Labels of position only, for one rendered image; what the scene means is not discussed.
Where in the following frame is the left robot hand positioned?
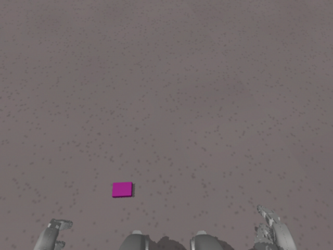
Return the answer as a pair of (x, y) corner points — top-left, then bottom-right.
(34, 218), (73, 250)

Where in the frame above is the right robot hand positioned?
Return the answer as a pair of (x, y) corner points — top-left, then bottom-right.
(254, 205), (297, 250)

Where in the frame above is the small box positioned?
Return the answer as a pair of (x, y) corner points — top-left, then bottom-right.
(112, 182), (133, 198)

